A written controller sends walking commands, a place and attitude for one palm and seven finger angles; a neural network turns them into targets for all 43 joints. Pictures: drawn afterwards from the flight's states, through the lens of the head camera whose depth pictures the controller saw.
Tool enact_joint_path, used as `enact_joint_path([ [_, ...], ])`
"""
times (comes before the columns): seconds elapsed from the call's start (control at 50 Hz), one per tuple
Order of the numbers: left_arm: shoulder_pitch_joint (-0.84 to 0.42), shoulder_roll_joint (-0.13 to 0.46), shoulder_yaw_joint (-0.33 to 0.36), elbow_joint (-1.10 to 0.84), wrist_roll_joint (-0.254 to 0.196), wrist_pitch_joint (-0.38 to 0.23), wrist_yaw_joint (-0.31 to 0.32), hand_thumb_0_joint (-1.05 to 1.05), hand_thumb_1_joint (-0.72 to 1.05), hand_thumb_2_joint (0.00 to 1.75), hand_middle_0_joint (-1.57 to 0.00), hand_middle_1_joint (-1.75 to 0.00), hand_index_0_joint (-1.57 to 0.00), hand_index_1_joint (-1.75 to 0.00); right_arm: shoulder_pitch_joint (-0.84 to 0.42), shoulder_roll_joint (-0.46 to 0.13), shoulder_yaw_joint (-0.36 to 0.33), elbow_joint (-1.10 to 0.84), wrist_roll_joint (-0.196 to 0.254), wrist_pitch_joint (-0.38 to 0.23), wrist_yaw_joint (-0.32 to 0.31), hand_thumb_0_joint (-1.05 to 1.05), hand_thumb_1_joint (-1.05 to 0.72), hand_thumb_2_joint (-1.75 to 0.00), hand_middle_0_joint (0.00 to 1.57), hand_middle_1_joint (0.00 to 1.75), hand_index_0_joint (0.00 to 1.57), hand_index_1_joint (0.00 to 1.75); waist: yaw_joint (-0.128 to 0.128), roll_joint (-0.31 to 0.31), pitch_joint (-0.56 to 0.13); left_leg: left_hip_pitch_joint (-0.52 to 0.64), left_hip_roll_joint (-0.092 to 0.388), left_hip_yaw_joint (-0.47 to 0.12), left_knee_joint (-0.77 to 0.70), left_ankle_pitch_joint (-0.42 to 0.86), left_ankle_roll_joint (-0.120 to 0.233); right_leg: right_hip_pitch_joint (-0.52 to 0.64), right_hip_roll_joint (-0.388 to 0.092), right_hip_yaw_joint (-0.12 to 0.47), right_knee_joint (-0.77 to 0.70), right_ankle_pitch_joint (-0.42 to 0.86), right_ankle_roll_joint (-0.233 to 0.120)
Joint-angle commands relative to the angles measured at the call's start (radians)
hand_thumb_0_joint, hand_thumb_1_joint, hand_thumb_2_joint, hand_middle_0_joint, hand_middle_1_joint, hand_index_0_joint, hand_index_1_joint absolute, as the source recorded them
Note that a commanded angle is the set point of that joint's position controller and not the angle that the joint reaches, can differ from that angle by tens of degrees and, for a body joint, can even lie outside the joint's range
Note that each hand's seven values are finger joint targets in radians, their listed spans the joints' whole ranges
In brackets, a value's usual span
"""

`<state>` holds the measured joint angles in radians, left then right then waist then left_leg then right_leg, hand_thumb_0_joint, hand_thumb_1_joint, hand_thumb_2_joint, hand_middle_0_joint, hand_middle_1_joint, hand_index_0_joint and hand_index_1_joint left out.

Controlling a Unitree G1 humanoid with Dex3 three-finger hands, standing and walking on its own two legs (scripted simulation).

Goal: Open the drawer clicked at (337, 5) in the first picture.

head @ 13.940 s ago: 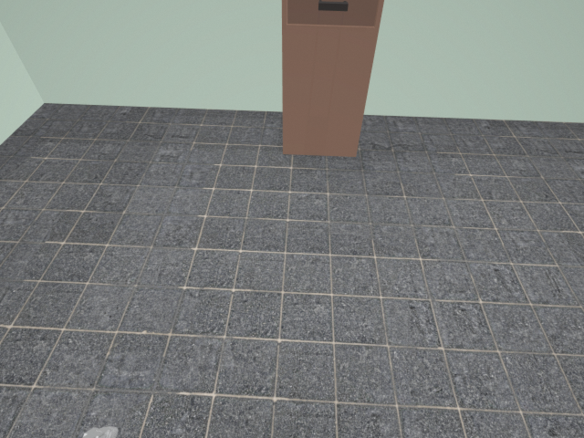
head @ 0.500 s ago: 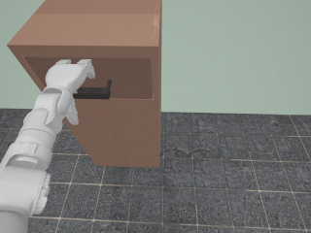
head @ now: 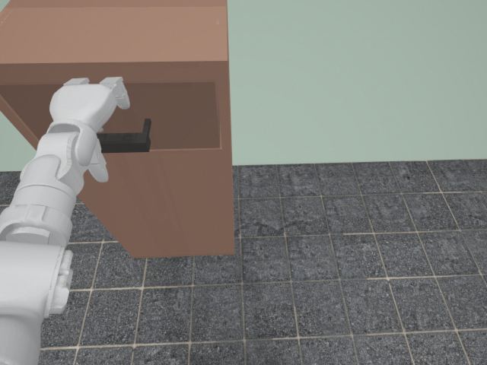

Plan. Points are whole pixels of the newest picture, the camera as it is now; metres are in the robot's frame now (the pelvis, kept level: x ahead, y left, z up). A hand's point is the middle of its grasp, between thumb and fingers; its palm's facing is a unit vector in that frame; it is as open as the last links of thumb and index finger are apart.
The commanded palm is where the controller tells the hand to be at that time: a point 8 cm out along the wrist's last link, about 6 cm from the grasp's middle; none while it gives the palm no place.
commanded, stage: move the hooked fingers above the handle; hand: left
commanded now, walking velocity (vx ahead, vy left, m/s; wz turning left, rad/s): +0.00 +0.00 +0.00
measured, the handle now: (118, 133) +0.53 +0.22 +0.04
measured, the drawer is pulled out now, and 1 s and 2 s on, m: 0.00 0.00 0.00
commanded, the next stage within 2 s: lower the fingers behind the handle in 0.46 s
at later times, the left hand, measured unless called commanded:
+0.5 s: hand (99, 126) +0.49 +0.22 +0.10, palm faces +0.00 -0.04 -1.00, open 13.7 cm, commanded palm +0.47 +0.23 +0.16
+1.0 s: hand (101, 145) +0.47 +0.23 +0.07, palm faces -0.02 -0.02 -1.00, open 13.8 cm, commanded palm +0.46 +0.23 +0.12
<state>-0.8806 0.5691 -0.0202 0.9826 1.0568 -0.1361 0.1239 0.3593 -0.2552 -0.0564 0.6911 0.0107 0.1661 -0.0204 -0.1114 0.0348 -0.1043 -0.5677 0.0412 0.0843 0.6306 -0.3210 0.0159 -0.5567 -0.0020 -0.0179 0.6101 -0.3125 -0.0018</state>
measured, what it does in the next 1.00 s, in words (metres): stands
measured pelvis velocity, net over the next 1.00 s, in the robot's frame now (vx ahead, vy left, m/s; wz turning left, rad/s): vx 0.00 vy -0.01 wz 0.02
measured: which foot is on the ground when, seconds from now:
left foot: down 0.00-1.00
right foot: down 0.00-1.00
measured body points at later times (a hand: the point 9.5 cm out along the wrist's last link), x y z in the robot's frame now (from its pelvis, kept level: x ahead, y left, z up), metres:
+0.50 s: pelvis +0.00 +0.01 +0.00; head +0.08 +0.00 +0.44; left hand +0.49 +0.22 +0.15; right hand +0.03 -0.27 -0.13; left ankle -0.02 +0.11 -0.72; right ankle -0.02 -0.12 -0.72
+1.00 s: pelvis +0.00 -0.01 +0.00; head +0.08 -0.01 +0.44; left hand +0.47 +0.22 +0.13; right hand +0.03 -0.29 -0.13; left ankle -0.02 +0.11 -0.72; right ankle -0.02 -0.12 -0.72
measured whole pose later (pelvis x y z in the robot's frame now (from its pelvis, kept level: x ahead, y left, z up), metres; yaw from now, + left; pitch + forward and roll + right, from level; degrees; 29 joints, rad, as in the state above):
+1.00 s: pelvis +0.00 -0.01 +0.00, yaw +1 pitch +15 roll -1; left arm -0.82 0.54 -0.04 0.95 1.07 -0.14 0.18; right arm 0.34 -0.27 -0.07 0.69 0.00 0.15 -0.01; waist -0.09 0.03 -0.11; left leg -0.60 0.04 0.06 0.68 -0.34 0.01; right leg -0.59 0.00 -0.03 0.66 -0.34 -0.01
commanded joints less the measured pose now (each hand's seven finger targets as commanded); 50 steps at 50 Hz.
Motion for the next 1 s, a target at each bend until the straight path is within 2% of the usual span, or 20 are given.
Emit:
enact_joint_path([
  [0.0, -0.477, 0.334, 0.110, -0.196, -0.008, 0.017, 0.043, 0.00, -0.50, 0.30, -0.30, -1.20, -0.30, -1.20, 0.083, -0.165, -0.051, -0.080, 0.002, -0.023, -0.019, 0.00, -0.90, -0.90, 0.20, 0.30, 0.20, 0.30, 0.030, 0.025, -0.403, 0.230, -0.049, -0.033, -0.028, 0.395, 0.029, 0.192, 0.042, 0.006, -0.035, 0.361, -0.028],
  [0.04, -0.454, 0.319, 0.099, -0.166, -0.008, 0.020, 0.033, 0.00, -0.50, 0.30, -0.30, -1.20, -0.30, -1.20, 0.082, -0.168, -0.050, -0.079, 0.001, -0.023, -0.021, 0.00, -0.90, -0.90, 0.20, 0.30, 0.20, 0.30, 0.020, -0.005, -0.383, 0.226, -0.048, -0.035, -0.028, 0.394, 0.031, 0.189, 0.041, 0.003, -0.041, 0.356, -0.027],
  [0.08, -0.444, 0.265, 0.054, -0.192, -0.010, 0.016, 0.021, 0.00, -0.50, 0.30, -0.30, -1.20, -0.30, -1.20, 0.079, -0.165, -0.053, -0.086, 0.004, -0.025, -0.019, 0.00, -0.90, -0.90, 0.20, 0.30, 0.20, 0.30, 0.020, 0.021, -0.383, 0.255, -0.046, -0.037, -0.028, 0.396, 0.029, 0.158, 0.043, 0.001, -0.042, 0.342, -0.028],
  [0.14, -0.470, 0.192, -0.005, -0.180, -0.030, 0.010, -0.003, 0.00, -0.50, 0.30, -0.30, -1.20, -0.30, -1.20, 0.089, -0.167, -0.053, -0.080, 0.005, -0.028, -0.020, 0.00, -0.90, -0.90, 0.20, 0.30, 0.20, 0.30, -0.013, -0.025, -0.333, 0.261, -0.044, -0.045, -0.030, 0.348, 0.032, 0.121, 0.042, 0.000, -0.062, 0.293, -0.025],
  [0.18, -0.516, 0.213, 0.010, -0.234, -0.030, -0.010, -0.002, 0.00, -0.50, 0.30, -0.30, -1.20, -0.30, -1.20, 0.091, -0.167, -0.059, -0.074, 0.002, -0.032, -0.021, 0.00, -0.90, -0.90, 0.20, 0.30, 0.20, 0.30, -0.005, 0.027, -0.364, 0.299, -0.044, -0.054, -0.026, 0.357, 0.030, 0.099, 0.043, 0.002, -0.056, 0.283, -0.029],
  [0.2, -0.526, 0.190, -0.009, -0.247, -0.032, -0.016, -0.002, 0.00, -0.50, 0.30, -0.30, -1.20, -0.30, -1.20, 0.089, -0.163, -0.057, -0.075, 0.002, -0.033, -0.019, 0.00, -0.90, -0.90, 0.20, 0.30, 0.20, 0.30, -0.007, 0.040, -0.369, 0.307, -0.046, -0.058, -0.021, 0.363, 0.028, 0.088, 0.044, 0.000, -0.051, 0.276, -0.030],
  [0.24, -0.549, 0.190, 0.001, -0.265, -0.037, -0.029, 0.007, 0.00, -0.50, 0.30, -0.30, -1.20, -0.30, -1.20, 0.095, -0.162, -0.059, -0.071, -0.004, -0.033, -0.015, 0.00, -0.90, -0.90, 0.20, 0.30, 0.20, 0.30, -0.007, 0.034, -0.382, 0.320, -0.045, -0.063, -0.012, 0.399, 0.027, 0.087, 0.046, -0.004, -0.044, 0.287, -0.033],
  [0.26, -0.557, 0.232, 0.040, -0.275, -0.034, -0.031, 0.019, 0.00, -0.50, 0.30, -0.30, -1.20, -0.30, -1.20, 0.094, -0.162, -0.061, -0.067, -0.004, -0.034, -0.013, 0.00, -0.90, -0.90, 0.20, 0.30, 0.20, 0.30, 0.005, 0.049, -0.407, 0.321, -0.043, -0.067, -0.007, 0.413, 0.024, 0.092, 0.047, -0.003, -0.033, 0.297, -0.033],
  [0.28, -0.532, 0.227, 0.041, -0.262, -0.027, -0.024, 0.029, 0.00, -0.50, 0.30, -0.30, -1.20, -0.30, -1.20, 0.092, -0.160, -0.060, -0.069, -0.006, -0.033, -0.009, 0.00, -0.90, -0.90, 0.20, 0.30, 0.20, 0.30, 0.014, 0.068, -0.411, 0.323, -0.047, -0.066, -0.003, 0.428, 0.022, 0.090, 0.049, -0.005, -0.028, 0.303, -0.036],
  [0.34, -0.516, 0.232, 0.052, -0.204, -0.019, 0.013, 0.055, 0.00, -0.50, 0.30, -0.30, -1.20, -0.30, -1.20, 0.087, -0.163, -0.054, -0.062, -0.007, -0.029, -0.001, 0.00, -0.90, -0.90, 0.20, 0.30, 0.20, 0.30, 0.015, 0.047, -0.378, 0.287, -0.042, -0.066, -0.002, 0.465, 0.018, 0.091, 0.049, -0.015, -0.019, 0.320, -0.038],
  [0.42, -0.497, 0.264, 0.068, -0.194, 0.000, 0.059, 0.056, 0.00, -0.50, 0.30, -0.30, -1.20, -0.30, -1.20, 0.081, -0.164, -0.053, -0.073, -0.007, -0.023, 0.002, 0.00, -0.90, -0.90, 0.20, 0.30, 0.20, 0.30, 0.030, 0.057, -0.429, 0.282, -0.043, -0.052, 0.002, 0.482, 0.019, 0.138, 0.048, -0.010, -0.010, 0.363, -0.036],
  [0.44, -0.488, 0.259, 0.067, -0.186, -0.005, 0.061, 0.047, 0.00, -0.50, 0.30, -0.30, -1.20, -0.30, -1.20, 0.084, -0.167, -0.052, -0.072, -0.006, -0.019, 0.000, 0.00, -0.90, -0.90, 0.20, 0.30, 0.20, 0.30, 0.023, 0.028, -0.428, 0.276, -0.042, -0.056, 0.001, 0.499, 0.019, 0.151, 0.047, -0.014, -0.012, 0.377, -0.035],
  [0.52, -0.483, 0.251, 0.045, -0.154, -0.002, 0.075, 0.028, 0.00, -0.50, 0.30, -0.30, -1.20, -0.30, -1.20, 0.074, -0.168, -0.047, -0.075, 0.001, -0.014, -0.008, 0.00, -0.90, -0.90, 0.20, 0.30, 0.20, 0.30, 0.014, -0.007, -0.360, 0.242, -0.042, -0.049, -0.022, 0.407, 0.024, 0.140, 0.045, -0.011, -0.032, 0.333, -0.030],
  [0.56, -0.480, 0.265, 0.058, -0.174, 0.002, 0.061, 0.020, 0.00, -0.50, 0.30, -0.30, -1.20, -0.30, -1.20, 0.074, -0.165, -0.048, -0.082, 0.001, -0.014, -0.011, 0.00, -0.90, -0.90, 0.20, 0.30, 0.20, 0.30, 0.026, 0.010, -0.392, 0.252, -0.045, -0.042, -0.016, 0.426, 0.026, 0.160, 0.043, -0.001, -0.028, 0.354, -0.030],
  [0.62, -0.420, 0.200, 0.019, -0.157, -0.010, 0.051, 0.005, 0.00, -0.50, 0.30, -0.30, -1.20, -0.30, -1.20, 0.074, -0.162, -0.048, -0.087, 0.001, -0.012, -0.012, 0.00, -0.90, -0.90, 0.20, 0.30, 0.20, 0.30, 0.017, -0.020, -0.349, 0.244, -0.045, -0.040, -0.014, 0.410, 0.027, 0.143, 0.045, -0.006, -0.033, 0.351, -0.029],
  [0.7, -0.403, 0.248, 0.066, -0.223, -0.016, -0.001, 0.008, 0.00, -0.50, 0.30, -0.30, -1.20, -0.30, -1.20, 0.074, -0.161, -0.052, -0.096, -0.004, -0.016, -0.016, 0.00, -0.90, -0.90, 0.20, 0.30, 0.20, 0.30, 0.036, -0.011, -0.393, 0.232, -0.052, -0.036, -0.008, 0.413, 0.031, 0.183, 0.041, 0.007, -0.025, 0.381, -0.028],
  [0.74, -0.421, 0.258, 0.075, -0.233, -0.014, -0.022, 0.024, 0.00, -0.50, 0.30, -0.30, -1.20, -0.30, -1.20, 0.075, -0.163, -0.053, -0.090, -0.006, -0.019, -0.017, 0.00, -0.90, -0.90, 0.20, 0.30, 0.20, 0.30, 0.022, -0.033, -0.375, 0.211, -0.054, -0.039, -0.003, 0.396, 0.033, 0.181, 0.040, 0.011, -0.026, 0.375, -0.027],
  [0.8, -0.432, 0.242, 0.065, -0.257, -0.006, -0.032, 0.058, 0.00, -0.50, 0.30, -0.30, -1.20, -0.30, -1.20, 0.074, -0.159, -0.059, -0.084, -0.006, -0.024, -0.013, 0.00, -0.90, -0.90, 0.20, 0.30, 0.20, 0.30, 0.021, 0.022, -0.378, 0.225, -0.055, -0.040, 0.008, 0.393, 0.030, 0.135, 0.044, 0.009, -0.015, 0.353, -0.029],
  [0.84, -0.447, 0.233, 0.071, -0.284, -0.005, -0.038, 0.081, 0.00, -0.50, 0.30, -0.30, -1.20, -0.30, -1.20, 0.083, -0.156, -0.067, -0.075, -0.013, -0.029, -0.009, 0.00, -0.90, -0.90, 0.20, 0.30, 0.20, 0.30, 0.019, 0.026, -0.427, 0.255, -0.053, -0.042, 0.025, 0.441, 0.030, 0.137, 0.045, 0.008, -0.006, 0.373, -0.030],
  [0.98, -0.421, 0.256, 0.082, -0.191, 0.006, 0.017, 0.113, 0.00, -0.50, 0.30, -0.30, -1.20, -0.30, -1.20, 0.085, -0.166, -0.064, -0.055, -0.011, -0.029, -0.005, 0.00, -0.90, -0.90, 0.20, 0.30, 0.20, 0.30, 0.010, 0.019, -0.407, 0.203, -0.058, -0.039, 0.029, 0.399, 0.029, 0.138, 0.046, 0.009, -0.002, 0.379, -0.027],
])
